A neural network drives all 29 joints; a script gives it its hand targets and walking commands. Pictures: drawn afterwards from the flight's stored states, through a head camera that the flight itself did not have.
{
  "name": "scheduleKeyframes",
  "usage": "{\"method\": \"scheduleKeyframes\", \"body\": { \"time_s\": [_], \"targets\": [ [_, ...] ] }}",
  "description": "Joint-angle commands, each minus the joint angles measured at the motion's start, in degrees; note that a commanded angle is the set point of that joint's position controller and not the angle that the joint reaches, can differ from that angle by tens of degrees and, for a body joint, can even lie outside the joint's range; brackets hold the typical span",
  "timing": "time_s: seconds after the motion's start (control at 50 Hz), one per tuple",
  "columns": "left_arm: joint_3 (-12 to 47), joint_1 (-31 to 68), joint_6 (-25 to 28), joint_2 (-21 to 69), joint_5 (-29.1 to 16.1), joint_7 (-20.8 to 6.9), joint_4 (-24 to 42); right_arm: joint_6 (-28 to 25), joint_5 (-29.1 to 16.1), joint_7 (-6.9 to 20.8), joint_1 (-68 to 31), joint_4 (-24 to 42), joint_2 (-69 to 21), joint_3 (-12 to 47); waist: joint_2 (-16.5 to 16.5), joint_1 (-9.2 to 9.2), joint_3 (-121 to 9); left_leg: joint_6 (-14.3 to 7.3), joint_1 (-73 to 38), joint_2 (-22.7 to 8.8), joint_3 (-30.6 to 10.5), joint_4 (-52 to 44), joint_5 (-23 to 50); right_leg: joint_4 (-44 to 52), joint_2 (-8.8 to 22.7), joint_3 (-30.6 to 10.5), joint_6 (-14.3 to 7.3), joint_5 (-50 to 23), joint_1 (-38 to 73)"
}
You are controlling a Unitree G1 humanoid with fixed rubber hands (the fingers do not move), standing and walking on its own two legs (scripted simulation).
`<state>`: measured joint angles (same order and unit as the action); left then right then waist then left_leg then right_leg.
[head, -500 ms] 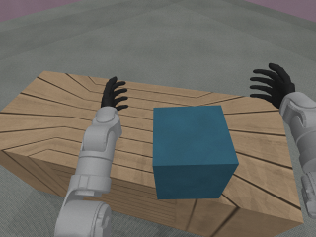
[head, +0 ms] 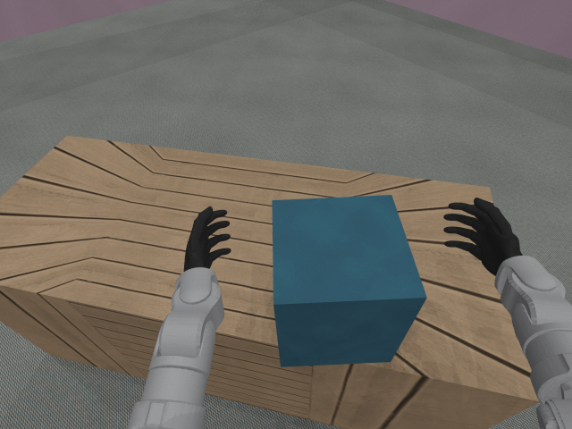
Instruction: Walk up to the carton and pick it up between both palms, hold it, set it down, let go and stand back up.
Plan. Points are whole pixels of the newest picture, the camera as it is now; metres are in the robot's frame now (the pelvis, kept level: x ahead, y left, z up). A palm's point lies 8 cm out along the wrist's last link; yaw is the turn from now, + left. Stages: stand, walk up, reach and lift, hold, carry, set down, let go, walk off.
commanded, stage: set down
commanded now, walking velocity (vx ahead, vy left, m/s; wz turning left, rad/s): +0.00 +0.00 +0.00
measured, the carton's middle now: (333, 284) +0.39 -0.03 -0.08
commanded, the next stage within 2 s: none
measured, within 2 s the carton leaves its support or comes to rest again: neither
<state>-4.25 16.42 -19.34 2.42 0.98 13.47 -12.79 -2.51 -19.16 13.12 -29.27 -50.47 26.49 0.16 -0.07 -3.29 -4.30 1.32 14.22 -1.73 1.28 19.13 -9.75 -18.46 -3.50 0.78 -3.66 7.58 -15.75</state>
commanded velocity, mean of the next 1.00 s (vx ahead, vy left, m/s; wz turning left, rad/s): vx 0.00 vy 0.00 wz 0.00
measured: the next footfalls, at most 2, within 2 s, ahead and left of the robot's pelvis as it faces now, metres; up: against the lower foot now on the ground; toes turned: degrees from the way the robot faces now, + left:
none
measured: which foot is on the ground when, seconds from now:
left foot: down 0.00-1.00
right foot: down 0.00-1.00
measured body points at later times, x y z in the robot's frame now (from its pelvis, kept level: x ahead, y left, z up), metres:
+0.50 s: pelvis +0.01 +0.00 +0.00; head +0.02 +0.00 +0.45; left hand +0.30 +0.16 +0.02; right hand +0.33 -0.25 +0.01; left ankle +0.00 +0.13 -0.75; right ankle +0.01 -0.08 -0.75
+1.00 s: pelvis +0.01 +0.00 -0.01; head +0.02 +0.00 +0.44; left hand +0.24 +0.15 -0.03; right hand +0.26 -0.27 -0.04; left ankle +0.00 +0.13 -0.75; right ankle +0.01 -0.08 -0.75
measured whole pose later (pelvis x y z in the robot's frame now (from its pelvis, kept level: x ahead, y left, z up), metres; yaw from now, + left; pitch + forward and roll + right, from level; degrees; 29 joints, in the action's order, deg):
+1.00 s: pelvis +0.01 +0.00 -0.01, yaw -1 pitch +3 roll +0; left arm 3.3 -5.7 12.8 4.2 3.2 15.8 -26.9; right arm -30.4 -24.7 15.7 -4.9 -58.2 24.0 6.3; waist -0.5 -3.3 -2.2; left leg 1.3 13.8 -2.0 1.8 25.9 -14.6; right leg -25.3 -4.2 -0.8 -3.6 12.0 -15.8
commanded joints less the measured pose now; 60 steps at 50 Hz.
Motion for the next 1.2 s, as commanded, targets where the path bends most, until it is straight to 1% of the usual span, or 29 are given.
{"method": "scheduleKeyframes", "body": {
  "time_s": [0.0,0.02,0.08,0.12,0.14,0.18,0.22,0.3,0.42,0.54,0.58,0.64,0.72,0.8,0.9,0.96,1.02,1.18],
  "targets": [
    [2.1,16.1,5.9,-0.6,0.3,0.6,10.1,-5.3,-0.9,0.7,-18.7,10.7,11.0,-3.0,-5.7,-0.64,-18.9,-2.1,-1.9,0.6,-0.9,-1.2,5.9,-1.2,1.7,-3.7,1.5,-11.8,12.0],
    [2.1,16.0,6.4,-0.5,0.3,0.8,9.7,-5.6,-0.8,0.7,-18.3,10.8,10.9,-3.0,-5.7,-0.90,-18.7,-2.2,-1.7,0.6,-0.7,-1.1,5.3,-1.2,1.9,-4.0,1.4,-10.6,11.6],
    [2.5,14.6,7.5,-0.2,0.3,1.1,8.9,-6.5,-0.8,0.8,-16.4,11.2,10.8,-3.1,-6.3,-0.92,-18.2,-2.4,-1.2,0.6,-0.5,-1.0,4.2,-1.1,2.1,-4.6,1.5,-9.0,11.4],
    [2.2,14.0,8.1,-0.2,0.4,1.1,8.0,-6.9,-0.7,0.7,-15.7,11.2,10.6,-2.9,-7.1,-1.09,-17.8,-2.6,-0.4,0.8,-0.3,-0.9,3.4,-1.1,2.3,-5.1,1.7,-8.9,11.8],
    [2.4,13.2,8.4,0.1,0.5,1.1,7.4,-7.1,-0.6,0.6,-14.9,10.8,10.6,-2.9,-7.4,-0.86,-17.2,-2.7,-0.2,0.8,-0.3,-1.0,3.1,-1.3,2.3,-5.2,1.7,-9.2,12.0],
    [2.5,12.0,9.1,0.4,0.9,1.1,6.8,-7.6,-0.6,0.6,-13.5,10.2,10.4,-2.7,-7.3,-0.79,-16.8,-2.7,-0.1,0.9,-0.3,-1.0,3.1,-1.4,2.3,-5.4,1.7,-9.5,12.3],
    [2.7,10.2,10.0,0.9,1.2,1.0,6.5,-8.3,-0.8,0.6,-11.3,9.5,10.2,-2.3,-7.3,-0.63,-16.8,-2.7,-0.3,0.9,-0.4,-0.8,3.6,-1.6,2.4,-5.5,1.6,-10.8,12.7],
    [2.6,5.9,12.9,1.7,2.7,0.6,5.3,-10.9,-1.2,0.3,-6.5,7.5,9.2,-1.2,-7.1,-0.12,-16.0,-2.5,0.3,1.1,-0.5,-0.5,5.2,-2.4,2.7,-6.1,2.0,-15.9,15.2],
    [4.1,0.6,19.2,2.5,3.9,0.5,3.8,-16.5,-2.5,0.2,-0.6,5.0,8.0,0.0,-6.0,0.92,-13.9,-1.9,0.9,1.2,-0.7,0.2,6.2,-3.0,3.0,-6.2,2.1,-18.0,16.0],
    [6.3,-1.6,25.7,2.1,3.2,1.6,2.1,-21.6,-3.3,0.4,2.1,4.5,8.0,0.0,-5.3,1.33,-13.8,-1.3,0.9,1.0,-0.4,1.6,5.3,-3.5,2.6,-5.5,1.8,-14.5,13.3],
    [6.8,-3.3,27.4,2.2,2.9,2.0,1.3,-23.1,-3.6,0.6,3.6,4.3,8.2,0.3,-5.4,1.03,-13.9,-1.0,0.1,1.0,-0.3,2.2,5.6,-3.5,2.4,-5.2,1.5,-13.7,12.3],
    [7.3,-5.4,29.3,2.2,2.8,2.4,0.1,-24.9,-4.1,0.9,5.5,3.1,8.6,0.6,-4.8,0.70,-13.2,-0.7,-1.2,0.8,-0.1,2.7,6.1,-3.8,1.7,-4.3,0.8,-12.3,10.6],
    [7.7,-9.5,31.1,2.9,2.9,2.4,-2.3,-27.2,-4.9,1.5,8.7,1.0,9.1,1.7,-5.3,0.12,-11.7,-0.5,-2.9,0.7,0.1,3.4,7.6,-4.0,0.8,-3.5,0.0,-11.8,8.9],
    [8.0,-12.1,32.8,3.2,3.1,2.5,-3.8,-29.0,-5.5,2.1,11.4,-1.0,9.2,2.3,-5.6,-0.04,-9.7,-0.4,-2.8,0.6,0.3,3.7,7.1,-4.0,0.6,-3.4,-0.4,-9.8,7.8],
    [8.4,-12.9,35.0,2.5,2.6,2.5,-4.5,-30.7,-6.2,2.5,13.2,-1.5,8.7,2.9,-6.5,-0.13,-7.8,-0.4,0.3,1.0,0.8,4.4,4.0,-4.2,1.3,-4.6,0.1,-6.9,8.1],
    [8.5,-13.6,36.3,2.0,2.3,2.5,-5.0,-31.3,-6.5,2.7,14.6,-2.0,8.3,3.3,-6.5,-0.13,-7.2,-0.4,1.9,1.2,1.0,4.8,2.3,-4.5,1.8,-5.3,0.4,-4.3,8.2],
    [8.5,-14.4,37.4,1.3,2.1,2.3,-5.6,-32.0,-6.7,2.7,16.1,-2.8,7.7,3.6,-6.2,-0.22,-7.4,-0.2,3.2,1.4,1.1,5.5,1.5,-4.7,2.3,-6.0,0.7,-3.3,8.6],
    [8.4,-18.0,39.6,-0.6,1.6,1.1,-7.6,-34.0,-6.8,2.0,20.3,-3.9,6.4,4.3,-6.4,0.30,-6.5,0.0,4.2,2.1,1.0,6.3,1.2,-5.4,2.9,-6.3,1.7,-4.1,9.7]
  ]
}}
